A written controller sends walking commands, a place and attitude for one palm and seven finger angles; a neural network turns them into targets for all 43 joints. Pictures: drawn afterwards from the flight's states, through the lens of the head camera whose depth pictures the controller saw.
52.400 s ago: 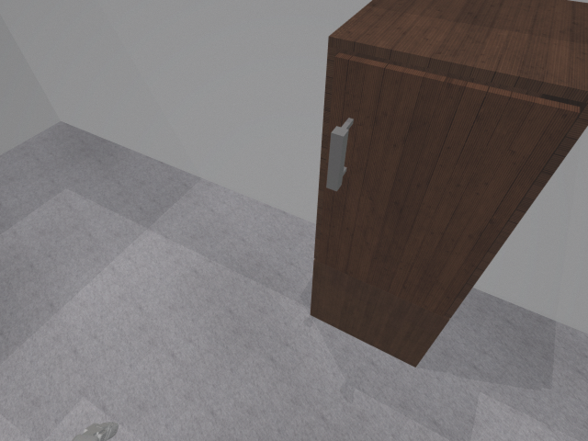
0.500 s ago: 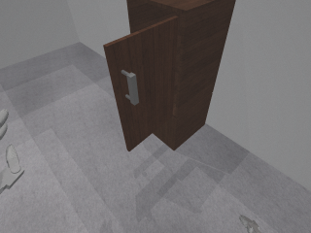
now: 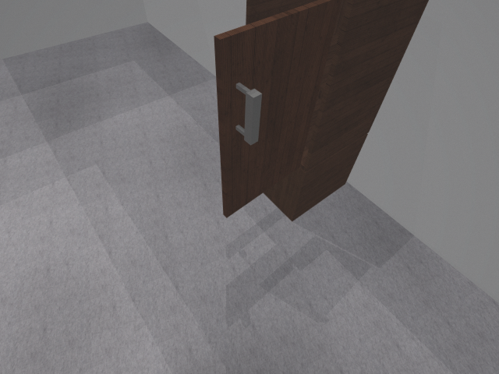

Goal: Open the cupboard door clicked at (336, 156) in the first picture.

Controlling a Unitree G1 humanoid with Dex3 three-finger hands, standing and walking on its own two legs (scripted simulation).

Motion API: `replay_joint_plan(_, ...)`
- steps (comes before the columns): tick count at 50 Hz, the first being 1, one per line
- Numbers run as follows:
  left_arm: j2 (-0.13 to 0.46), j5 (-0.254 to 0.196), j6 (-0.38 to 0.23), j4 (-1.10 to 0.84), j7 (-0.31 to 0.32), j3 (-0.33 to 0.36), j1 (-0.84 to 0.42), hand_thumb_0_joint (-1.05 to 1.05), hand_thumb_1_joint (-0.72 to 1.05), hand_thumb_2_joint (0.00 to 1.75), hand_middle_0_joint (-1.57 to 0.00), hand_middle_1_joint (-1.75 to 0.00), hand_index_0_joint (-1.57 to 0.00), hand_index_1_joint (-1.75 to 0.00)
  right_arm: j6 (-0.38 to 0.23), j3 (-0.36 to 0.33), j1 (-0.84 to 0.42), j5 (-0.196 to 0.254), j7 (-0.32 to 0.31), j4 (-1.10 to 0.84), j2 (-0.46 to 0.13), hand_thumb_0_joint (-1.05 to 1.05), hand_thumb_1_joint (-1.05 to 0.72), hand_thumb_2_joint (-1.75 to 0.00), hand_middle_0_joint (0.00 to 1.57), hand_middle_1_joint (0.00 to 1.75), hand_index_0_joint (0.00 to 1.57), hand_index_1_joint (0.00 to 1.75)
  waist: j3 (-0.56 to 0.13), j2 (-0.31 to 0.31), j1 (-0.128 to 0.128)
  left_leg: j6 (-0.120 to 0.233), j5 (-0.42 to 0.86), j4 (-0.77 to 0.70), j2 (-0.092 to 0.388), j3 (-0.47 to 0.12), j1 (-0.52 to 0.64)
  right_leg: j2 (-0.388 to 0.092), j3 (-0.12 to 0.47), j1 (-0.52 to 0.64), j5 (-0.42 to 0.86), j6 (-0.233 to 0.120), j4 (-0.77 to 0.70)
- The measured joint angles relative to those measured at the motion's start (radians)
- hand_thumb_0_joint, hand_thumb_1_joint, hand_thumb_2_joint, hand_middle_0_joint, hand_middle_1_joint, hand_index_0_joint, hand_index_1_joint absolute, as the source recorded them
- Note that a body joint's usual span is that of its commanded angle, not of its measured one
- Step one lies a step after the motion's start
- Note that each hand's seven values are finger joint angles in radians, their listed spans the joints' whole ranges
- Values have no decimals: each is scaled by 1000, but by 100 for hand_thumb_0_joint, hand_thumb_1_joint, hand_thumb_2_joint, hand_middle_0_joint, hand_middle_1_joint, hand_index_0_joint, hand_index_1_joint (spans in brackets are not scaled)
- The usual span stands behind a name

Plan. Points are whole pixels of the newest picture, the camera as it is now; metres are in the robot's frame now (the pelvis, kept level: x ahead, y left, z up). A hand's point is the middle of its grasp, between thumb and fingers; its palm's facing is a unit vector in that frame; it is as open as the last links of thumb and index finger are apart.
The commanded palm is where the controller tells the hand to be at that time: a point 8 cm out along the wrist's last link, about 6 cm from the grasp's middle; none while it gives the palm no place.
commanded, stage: let the arm hang, fingers relaxed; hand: left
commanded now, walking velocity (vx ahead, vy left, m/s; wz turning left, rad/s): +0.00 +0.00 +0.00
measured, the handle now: (246, 113) +0.63 +0.06 +0.04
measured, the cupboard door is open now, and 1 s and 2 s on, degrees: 93 93 93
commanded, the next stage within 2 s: look to check the result in 0.68 s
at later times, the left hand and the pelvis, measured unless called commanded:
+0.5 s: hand out of the picture +0.04 +0.20 -0.16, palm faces +0.00 -0.97 -0.25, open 7.4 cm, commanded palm none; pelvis +0.01 +0.01 +0.00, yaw -1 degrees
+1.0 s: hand out of the picture +0.07 +0.20 -0.16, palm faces -0.02 -0.96 -0.29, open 7.4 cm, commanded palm none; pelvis +0.03 -0.02 +0.01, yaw -1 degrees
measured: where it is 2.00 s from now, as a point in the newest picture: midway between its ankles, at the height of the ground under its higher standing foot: outside the picture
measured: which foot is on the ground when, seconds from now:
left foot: down 0.00-1.00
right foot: down 0.00-1.00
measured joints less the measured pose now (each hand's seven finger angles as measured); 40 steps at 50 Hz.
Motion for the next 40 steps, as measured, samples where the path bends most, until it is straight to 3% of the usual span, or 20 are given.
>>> replay_joint_plan(7, 5, -1, -7, 101, 6, 5, 44, 0, 94, 89, -20, -29, -20, -30, -7, -13, 48, 7, -8, 75, 7, 1, -92, -90, 20, 30, 20, 30, 5, 29, -2, 17, 15, -40, -17, 16, 25, -17, 14, 12, 11, 16, -21)
replay_joint_plan(15, 1, 2, -16, 102, 10, 13, -1, 0, 92, 89, -20, -29, -20, -30, -17, -23, 44, 5, -8, 96, 10, 1, -91, -90, 20, 30, 20, 30, -11, 45, -11, 24, 24, -64, -31, 31, 40, -32, 29, 3, 1, 21, -1)
replay_joint_plan(30, -5, 0, -45, 51, 9, 10, -136, 0, 91, 89, -20, -29, -20, -30, -38, -27, -32, 4, -4, 92, -23, 1, -91, -90, 20, 30, 20, 30, -35, 41, -31, 4, 13, -77, -14, 33, 76, -14, 33, 37, -10, 8, -16)
replay_joint_plan(40, 13, -1, -48, 53, 6, 9, -158, 0, 91, 89, -20, -29, -20, -30, -38, -26, -59, 4, -3, 95, -53, 1, -91, -90, 20, 30, 20, 30, -21, 41, -32, -12, 13, -99, 2, 26, 94, 5, 27, 62, -3, -7, -53)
